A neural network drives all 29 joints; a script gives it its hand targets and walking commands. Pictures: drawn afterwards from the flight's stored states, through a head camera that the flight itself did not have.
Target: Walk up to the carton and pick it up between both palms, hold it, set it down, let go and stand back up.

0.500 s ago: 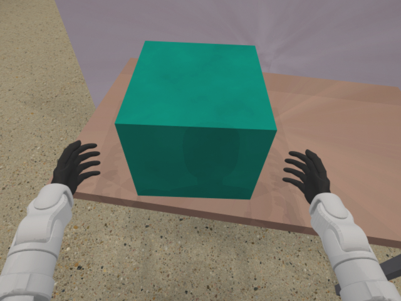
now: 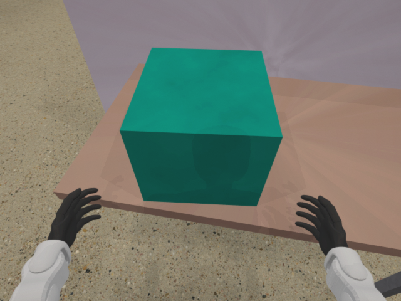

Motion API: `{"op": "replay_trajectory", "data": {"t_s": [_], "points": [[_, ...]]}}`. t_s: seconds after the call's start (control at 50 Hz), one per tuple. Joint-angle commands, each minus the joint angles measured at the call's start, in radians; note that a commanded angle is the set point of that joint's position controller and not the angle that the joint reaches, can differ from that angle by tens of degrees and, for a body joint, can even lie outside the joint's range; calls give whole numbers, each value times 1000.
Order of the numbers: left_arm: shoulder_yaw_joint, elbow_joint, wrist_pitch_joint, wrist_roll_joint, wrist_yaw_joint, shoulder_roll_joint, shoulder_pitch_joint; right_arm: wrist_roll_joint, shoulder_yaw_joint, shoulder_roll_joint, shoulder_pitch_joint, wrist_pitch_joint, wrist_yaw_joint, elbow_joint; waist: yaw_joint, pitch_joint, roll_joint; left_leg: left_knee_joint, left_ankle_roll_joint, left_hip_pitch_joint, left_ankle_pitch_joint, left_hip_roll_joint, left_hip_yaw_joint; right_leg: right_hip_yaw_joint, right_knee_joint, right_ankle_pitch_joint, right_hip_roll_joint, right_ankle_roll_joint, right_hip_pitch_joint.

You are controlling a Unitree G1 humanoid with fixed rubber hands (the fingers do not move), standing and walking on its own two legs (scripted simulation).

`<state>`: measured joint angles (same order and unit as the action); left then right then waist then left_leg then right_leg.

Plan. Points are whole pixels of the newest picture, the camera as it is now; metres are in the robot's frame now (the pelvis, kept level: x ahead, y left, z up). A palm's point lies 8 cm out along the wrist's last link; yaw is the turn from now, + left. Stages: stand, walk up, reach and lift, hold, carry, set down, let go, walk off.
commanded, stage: set down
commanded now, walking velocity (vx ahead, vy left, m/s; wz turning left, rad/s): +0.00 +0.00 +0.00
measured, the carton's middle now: (203, 125) +0.52 +0.02 +0.04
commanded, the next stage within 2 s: let go in 1.24 s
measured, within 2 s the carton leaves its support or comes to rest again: neither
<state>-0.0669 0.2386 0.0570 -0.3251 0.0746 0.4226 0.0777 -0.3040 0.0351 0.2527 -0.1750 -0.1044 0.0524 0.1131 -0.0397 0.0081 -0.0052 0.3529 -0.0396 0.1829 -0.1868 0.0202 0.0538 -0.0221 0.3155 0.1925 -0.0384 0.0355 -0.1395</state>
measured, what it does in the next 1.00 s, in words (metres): stands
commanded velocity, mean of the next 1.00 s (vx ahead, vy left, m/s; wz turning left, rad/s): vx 0.00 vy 0.00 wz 0.00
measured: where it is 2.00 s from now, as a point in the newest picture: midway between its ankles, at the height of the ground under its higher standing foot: outside the picture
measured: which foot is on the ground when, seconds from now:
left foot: down 0.00-1.00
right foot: down 0.00-1.00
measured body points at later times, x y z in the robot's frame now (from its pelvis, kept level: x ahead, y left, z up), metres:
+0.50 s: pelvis +0.00 -0.01 +0.00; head +0.01 -0.01 +0.45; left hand +0.19 +0.26 -0.04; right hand +0.22 -0.22 -0.03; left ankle +0.00 +0.09 -0.75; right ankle -0.02 -0.10 -0.75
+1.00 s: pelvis +0.00 -0.02 +0.00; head -0.01 +0.00 +0.45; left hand +0.16 +0.22 -0.09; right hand +0.22 -0.22 -0.03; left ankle +0.00 +0.09 -0.75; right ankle -0.02 -0.10 -0.75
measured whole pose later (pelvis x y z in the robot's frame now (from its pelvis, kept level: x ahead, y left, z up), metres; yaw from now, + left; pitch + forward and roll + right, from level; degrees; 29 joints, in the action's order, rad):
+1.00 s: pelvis +0.00 -0.02 +0.00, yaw +0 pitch -5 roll +0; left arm -0.01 0.53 0.07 -0.04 0.02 0.23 0.22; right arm -0.06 -0.01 0.16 -0.12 0.18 -0.01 0.52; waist -0.01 0.07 -0.05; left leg 0.36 -0.02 0.07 -0.20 0.01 0.04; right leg -0.03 0.36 0.23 -0.05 0.05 -0.04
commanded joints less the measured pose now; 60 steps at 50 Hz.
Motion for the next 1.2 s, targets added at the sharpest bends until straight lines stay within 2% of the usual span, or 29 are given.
{"op": "replay_trajectory", "data": {"t_s": [0.0, 0.04, 0.08, 0.1, 0.12, 0.2, 0.24, 0.3, 0.32, 0.36, 0.44, 0.48, 0.5, 0.52, 0.54, 0.56, 0.62, 0.64, 0.66, 0.7, 0.76, 0.78, 0.82, 0.88, 0.9, 0.92, 1.04, 1.14, 1.18], "points": [[-36, -175, -161, -62, -29, 220, -269, 33, 76, 145, 260, 117, -11, -283, -22, -281, 19, 27, 38, -136, 242, -48, -88, 74, -16, -44, 58, 9, -97], [-28, -149, -180, -67, -23, 223, -268, 40, 63, 133, 245, 121, -8, -235, -9, -300, 7, 35, 33, -128, 246, -46, -91, 78, -6, -64, 63, 5, -88], [-37, -128, -183, -55, -18, 233, -245, 33, 46, 126, 225, 122, -3, -193, -19, -299, 16, 38, 36, -134, 281, -48, -91, 80, -6, -98, 61, 6, -73], [-35, -108, -179, -40, -13, 221, -201, 33, 38, 120, 182, 119, 0, -137, -7, -280, 28, 41, 40, -144, 306, -47, -93, 81, -6, -123, 62, 6, -58], [-41, -95, -174, -22, -6, 219, -188, 31, 26, 113, 173, 118, 6, -106, -14, -276, 29, 38, 41, -150, 313, -44, -89, 84, -14, -130, 65, 3, -52], [-49, -28, -143, 53, 21, 155, -85, 40, 5, 81, 79, 116, 17, 56, 1, -173, 75, 30, 59, -212, 360, -45, -88, 71, -46, -132, 58, 9, -50], [-36, -24, -130, 73, 21, 135, -60, 44, -1, 73, 58, 123, 16, 75, 6, -133, 101, 25, 64, -234, 354, -45, -86, 62, -59, -95, 50, 10, -55], [-13, -10, -112, 78, 14, 104, -61, 78, 14, 71, 74, 131, 11, 71, 18, -82, 90, 12, 61, -219, 290, -48, -88, 51, -74, -26, 45, 16, -75], [-3, 36, -104, 91, 13, 94, -61, 99, 17, 73, 80, 130, 5, 102, 21, -53, 80, 5, 60, -204, 247, -49, -87, 48, -74, 7, 46, 17, -82], [0, -56, -122, 66, -4, 119, -90, 111, 34, 57, 103, 153, 1, -9, 6, -104, 56, 1, 53, -183, 214, -48, -78, 45, -59, -1, 47, 11, -60], [2, -99, -174, 44, -42, 149, -119, 137, 28, 44, 115, 187, -11, -63, -3, -167, 10, 19, 43, -142, 199, -34, -74, 58, -21, -47, 62, -6, -48], [1, -8, -177, 68, -37, 134, -106, 154, 8, 35, 95, 177, -12, 33, 5, -120, 22, 20, 40, -115, 189, -31, -69, 67, -18, -71, 71, -9, -46], [-15, -46, -189, 64, -32, 142, -97, 146, 4, 18, 88, 184, -8, -10, -3, -158, 10, 21, 38, -134, 205, -29, -71, 73, -13, -103, 74, -16, -27], [-6, 64, -175, 99, -24, 113, -64, 162, -10, 26, 70, 179, -8, 119, 11, -100, 29, 27, 44, -135, 212, -29, -73, 73, -12, -108, 73, -13, -44], [-15, 16, -183, 100, -19, 114, -66, 152, -11, 13, 70, 193, -3, 84, 6, -134, 23, 29, 43, -150, 230, -32, -72, 70, -12, -126, 71, -17, -26], [-11, 54, -178, 111, -15, 103, -43, 158, -12, 18, 62, 201, 1, 119, 14, -115, 30, 33, 45, -154, 241, -28, -71, 67, -13, -143, 70, -17, -27], [0, 142, -127, 159, -6, 47, -7, 168, -12, 40, 51, 203, -9, 265, 26, -79, 77, 27, 65, -206, 258, -36, -75, 46, -29, -92, 53, -2, -46], [2, 87, -123, 158, -11, 39, 5, 158, -14, 33, 44, 215, -11, 230, 12, -88, 82, 26, 66, -208, 273, -38, -70, 43, -32, -85, 46, -1, -33], [6, 115, -106, 183, -14, 26, 8, 170, -11, 36, 41, 215, -14, 282, 23, -59, 90, 23, 69, -212, 268, -40, -66, 41, -37, -78, 47, 3, -47], [8, 52, -104, 185, -31, 20, -2, 171, -4, 39, 48, 232, -19, 245, 17, -82, 87, 21, 71, -212, 265, -35, -59, 36, -34, -82, 44, -1, -29], [11, 144, -64, 240, -41, -25, 35, 204, -6, 50, 30, 216, -38, 376, 21, 1, 89, -3, 73, -199, 224, -38, -56, 28, -44, -39, 36, 5, -40], [2, 79, -67, 240, -48, -17, 22, 201, -2, 41, 37, 224, -40, 324, 16, -20, 84, -9, 66, -195, 211, -40, -51, 35, -44, -45, 39, 0, -17], [9, 156, -37, 279, -47, -46, 43, 234, -10, 44, 26, 211, -39, 429, 34, 30, 72, -17, 64, -201, 190, -36, -49, 35, -52, -42, 44, -2, -32], [3, 82, -43, 273, -59, -42, 7, 241, 4, 28, 45, 223, -36, 377, 31, 22, 51, -22, 58, -185, 159, -38, -41, 39, -52, -38, 51, -10, -21], [13, 171, -27, 303, -59, -62, 23, 268, 3, 34, 32, 212, -39, 493, 50, 73, 63, -24, 63, -183, 137, -34, -41, 41, -57, -22, 55, -8, -42], [3, 134, -28, 297, -61, -61, 13, 272, 7, 25, 34, 212, -41, 474, 44, 43, 54, -31, 58, -195, 128, -38, -39, 36, -55, -15, 51, -10, -34], [32, 157, 10, 343, -90, -107, -3, 316, 36, 20, 60, 194, -57, 603, 66, 120, 115, -61, 57, -174, 29, -65, -42, 25, -59, 90, 49, 2, -57], [36, 133, 13, 365, -113, -138, 12, 323, 36, 18, 54, 204, -68, 635, 78, 88, 125, -60, 62, -160, 39, -71, -34, 31, -41, 56, 50, 9, -9], [31, 141, 19, 379, -118, -142, 25, 324, 32, 15, 62, 206, -71, 645, 71, 101, 128, -62, 60, -154, 44, -70, -29, 31, -45, 55, 53, 11, -2]]}}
